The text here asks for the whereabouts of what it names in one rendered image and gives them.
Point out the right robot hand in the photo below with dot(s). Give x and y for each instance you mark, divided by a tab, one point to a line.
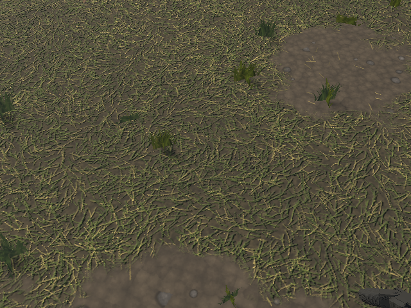
386	298

